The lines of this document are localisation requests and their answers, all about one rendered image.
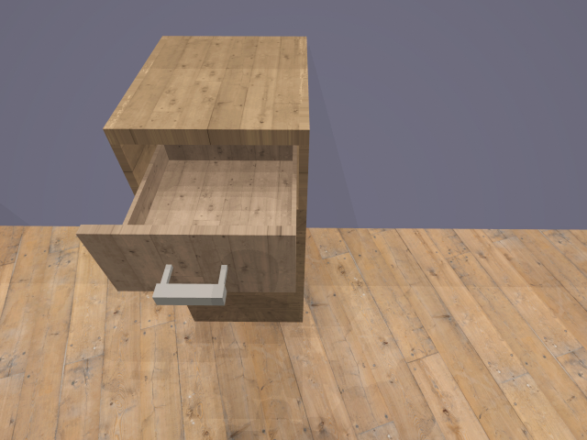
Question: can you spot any handle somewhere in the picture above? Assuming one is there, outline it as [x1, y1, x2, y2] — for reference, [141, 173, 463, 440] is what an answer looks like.
[152, 265, 227, 305]

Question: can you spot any cabinet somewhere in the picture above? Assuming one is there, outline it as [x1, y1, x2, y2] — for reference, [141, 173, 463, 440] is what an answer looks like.
[103, 36, 310, 323]

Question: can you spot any drawer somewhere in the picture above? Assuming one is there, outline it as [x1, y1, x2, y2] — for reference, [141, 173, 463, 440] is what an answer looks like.
[76, 145, 297, 292]

